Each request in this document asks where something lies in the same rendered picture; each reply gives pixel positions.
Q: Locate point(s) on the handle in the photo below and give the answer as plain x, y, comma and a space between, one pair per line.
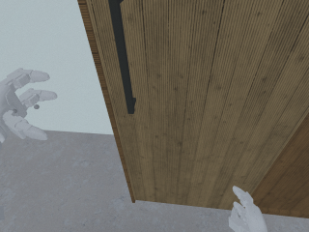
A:
119, 34

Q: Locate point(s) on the wardrobe door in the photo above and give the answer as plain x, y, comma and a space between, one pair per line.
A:
286, 184
221, 86

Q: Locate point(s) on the left robot hand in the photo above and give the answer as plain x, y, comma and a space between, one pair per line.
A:
15, 122

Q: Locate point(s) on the right robot hand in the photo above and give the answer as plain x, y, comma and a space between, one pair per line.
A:
251, 218

